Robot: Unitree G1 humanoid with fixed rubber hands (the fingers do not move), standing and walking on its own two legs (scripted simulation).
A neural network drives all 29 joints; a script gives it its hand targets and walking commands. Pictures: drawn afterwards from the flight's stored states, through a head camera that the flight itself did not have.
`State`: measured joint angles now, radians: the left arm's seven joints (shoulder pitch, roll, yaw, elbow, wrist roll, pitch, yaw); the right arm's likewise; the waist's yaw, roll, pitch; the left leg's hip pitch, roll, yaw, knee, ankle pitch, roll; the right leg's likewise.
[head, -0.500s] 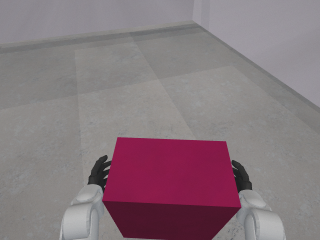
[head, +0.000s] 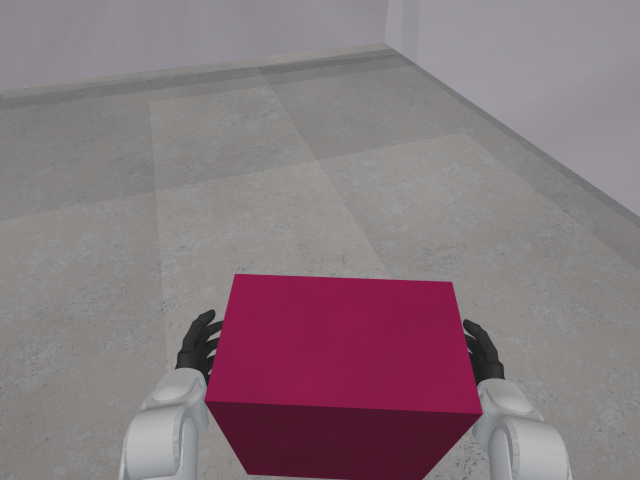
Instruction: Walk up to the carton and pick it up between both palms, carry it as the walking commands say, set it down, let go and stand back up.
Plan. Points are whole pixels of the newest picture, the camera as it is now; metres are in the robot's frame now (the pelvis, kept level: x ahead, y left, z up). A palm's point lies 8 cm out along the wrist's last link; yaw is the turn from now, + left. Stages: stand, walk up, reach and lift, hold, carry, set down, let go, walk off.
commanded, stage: carry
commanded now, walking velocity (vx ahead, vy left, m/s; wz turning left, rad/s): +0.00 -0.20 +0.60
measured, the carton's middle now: (337, 390) +0.26 +0.00 -0.02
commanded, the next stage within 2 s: none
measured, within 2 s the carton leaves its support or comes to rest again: neither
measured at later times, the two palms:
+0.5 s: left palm (177, 389) +0.22 +0.17 +0.08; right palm (494, 379) +0.23 -0.17 +0.07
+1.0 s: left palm (173, 395) +0.20 +0.17 +0.09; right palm (474, 341) +0.28 -0.17 +0.07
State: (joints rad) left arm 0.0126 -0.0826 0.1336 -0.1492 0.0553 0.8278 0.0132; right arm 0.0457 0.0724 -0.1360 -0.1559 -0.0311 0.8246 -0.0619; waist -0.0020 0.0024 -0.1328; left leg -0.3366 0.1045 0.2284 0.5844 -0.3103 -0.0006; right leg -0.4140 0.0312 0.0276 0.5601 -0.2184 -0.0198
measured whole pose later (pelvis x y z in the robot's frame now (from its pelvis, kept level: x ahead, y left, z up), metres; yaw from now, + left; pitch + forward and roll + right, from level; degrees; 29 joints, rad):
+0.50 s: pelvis +0.00 -0.01 +0.00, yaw +3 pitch +4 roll +0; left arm 0.06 -0.11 0.14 -0.50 0.01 1.16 0.06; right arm 0.05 0.09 -0.14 -0.50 -0.02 1.20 -0.08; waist 0.00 0.02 -0.12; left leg -0.36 0.11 0.19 0.64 -0.34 0.00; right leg -0.41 0.02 -0.02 0.59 -0.24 -0.03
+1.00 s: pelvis +0.02 -0.04 +0.00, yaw +13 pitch +6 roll +1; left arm 0.08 -0.14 0.15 -0.58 0.01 1.14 0.05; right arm 0.05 0.10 -0.14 -0.56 -0.02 1.16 -0.05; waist 0.00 0.04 -0.09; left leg -0.50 0.08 0.12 0.98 -0.46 -0.01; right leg -0.35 -0.04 -0.12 0.55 -0.32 -0.04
